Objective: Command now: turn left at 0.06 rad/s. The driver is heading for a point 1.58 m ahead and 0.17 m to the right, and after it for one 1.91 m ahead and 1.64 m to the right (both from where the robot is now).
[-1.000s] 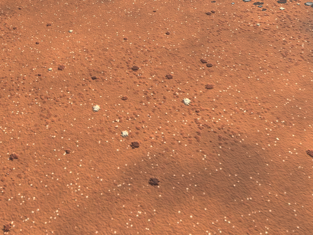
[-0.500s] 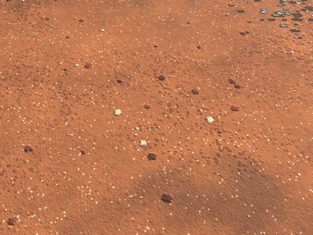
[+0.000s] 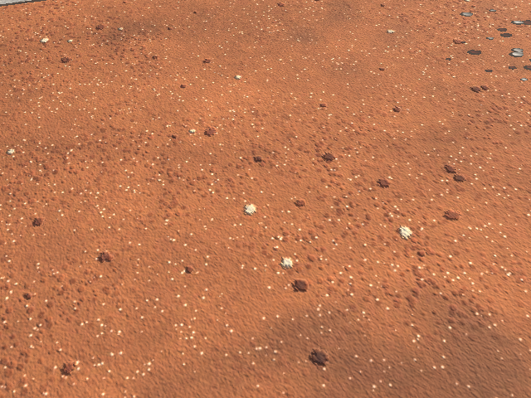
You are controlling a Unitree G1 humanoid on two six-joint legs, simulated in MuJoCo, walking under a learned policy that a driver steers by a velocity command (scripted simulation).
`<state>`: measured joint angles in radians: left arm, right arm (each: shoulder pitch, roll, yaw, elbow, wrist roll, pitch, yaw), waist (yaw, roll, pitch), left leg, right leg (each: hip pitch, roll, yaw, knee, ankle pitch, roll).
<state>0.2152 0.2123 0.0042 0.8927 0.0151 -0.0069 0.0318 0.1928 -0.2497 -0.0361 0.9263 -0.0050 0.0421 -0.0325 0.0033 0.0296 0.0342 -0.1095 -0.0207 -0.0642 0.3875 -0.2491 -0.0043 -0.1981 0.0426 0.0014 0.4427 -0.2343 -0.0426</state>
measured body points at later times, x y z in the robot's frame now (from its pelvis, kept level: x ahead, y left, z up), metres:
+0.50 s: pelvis +0.07 -0.03 +0.01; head +0.08 -0.04 +0.45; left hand +0.04 +0.23 -0.13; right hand +0.13 -0.29 -0.15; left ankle +0.03 +0.10 -0.68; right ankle +0.03 -0.10 -0.74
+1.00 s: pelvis +0.33 +0.02 +0.00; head +0.36 +0.03 +0.45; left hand +0.36 +0.27 -0.15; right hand +0.39 -0.24 -0.14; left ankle +0.37 +0.07 -0.74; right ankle +0.26 -0.11 -0.65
